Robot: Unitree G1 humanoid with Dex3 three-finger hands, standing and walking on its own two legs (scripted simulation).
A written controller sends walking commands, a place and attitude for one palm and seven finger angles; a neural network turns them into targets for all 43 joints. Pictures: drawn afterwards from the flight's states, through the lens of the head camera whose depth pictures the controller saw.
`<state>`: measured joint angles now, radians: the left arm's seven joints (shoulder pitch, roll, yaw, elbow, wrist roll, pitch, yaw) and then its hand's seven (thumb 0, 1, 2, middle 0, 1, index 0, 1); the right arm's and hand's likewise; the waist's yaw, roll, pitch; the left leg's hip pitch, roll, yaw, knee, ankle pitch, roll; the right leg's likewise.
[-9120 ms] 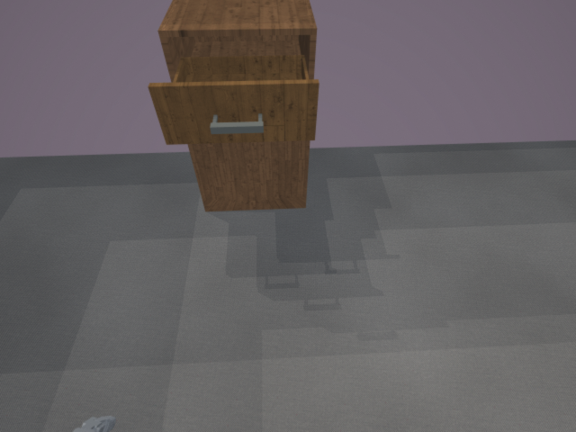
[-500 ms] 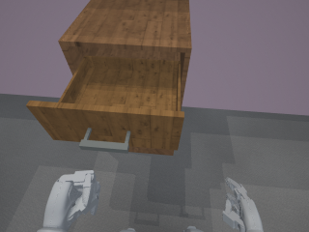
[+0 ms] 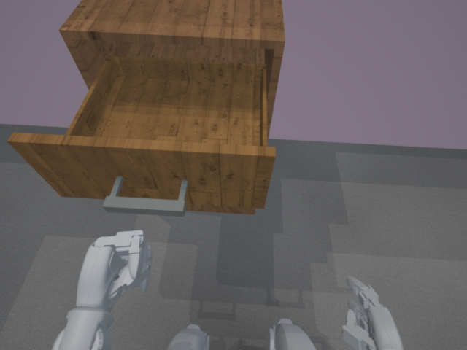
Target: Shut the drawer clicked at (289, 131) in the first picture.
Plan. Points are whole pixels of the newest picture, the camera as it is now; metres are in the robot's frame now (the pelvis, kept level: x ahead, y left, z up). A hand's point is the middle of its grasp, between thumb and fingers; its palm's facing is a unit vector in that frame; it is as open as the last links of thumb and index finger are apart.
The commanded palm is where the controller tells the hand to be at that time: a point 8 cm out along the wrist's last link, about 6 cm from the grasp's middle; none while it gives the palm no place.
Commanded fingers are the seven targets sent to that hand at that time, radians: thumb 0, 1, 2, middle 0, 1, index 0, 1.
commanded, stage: bring the fist close to the handle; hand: left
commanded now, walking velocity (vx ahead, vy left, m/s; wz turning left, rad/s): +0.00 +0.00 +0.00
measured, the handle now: (148, 195) +0.37 +0.17 +0.02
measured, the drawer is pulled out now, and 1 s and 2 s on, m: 0.29 0.29 0.19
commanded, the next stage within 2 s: push the drawer shut in 0.72 s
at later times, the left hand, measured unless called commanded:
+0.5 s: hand (160, 251) +0.27 +0.13 +0.02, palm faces -0.05 -1.00 -0.04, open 3.3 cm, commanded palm +0.25 +0.19 +0.02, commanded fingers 0.00 0.90 0.90 -1.40 -1.60 -1.40 -1.60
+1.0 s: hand (164, 247) +0.28 +0.13 +0.01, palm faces -0.05 -1.00 -0.05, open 3.3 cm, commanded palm +0.27 +0.18 +0.02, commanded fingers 0.00 0.90 0.90 -1.40 -1.60 -1.40 -1.60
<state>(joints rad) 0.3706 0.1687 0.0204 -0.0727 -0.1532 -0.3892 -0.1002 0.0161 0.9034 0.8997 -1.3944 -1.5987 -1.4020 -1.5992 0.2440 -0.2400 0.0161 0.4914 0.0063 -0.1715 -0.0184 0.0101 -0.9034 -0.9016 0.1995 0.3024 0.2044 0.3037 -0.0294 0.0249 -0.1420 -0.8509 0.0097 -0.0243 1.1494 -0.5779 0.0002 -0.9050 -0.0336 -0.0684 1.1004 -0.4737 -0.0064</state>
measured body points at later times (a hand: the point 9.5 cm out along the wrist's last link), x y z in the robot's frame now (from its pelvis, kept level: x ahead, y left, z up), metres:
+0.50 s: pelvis -0.01 +0.00 -0.02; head +0.09 +0.00 +0.42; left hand +0.27 +0.19 +0.02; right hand +0.17 -0.23 -0.11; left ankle -0.01 +0.12 -0.65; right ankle +0.03 -0.12 -0.65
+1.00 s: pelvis -0.01 +0.00 -0.02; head +0.09 +0.00 +0.42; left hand +0.28 +0.18 +0.02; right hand +0.17 -0.24 -0.11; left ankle -0.01 +0.12 -0.65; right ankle +0.03 -0.12 -0.65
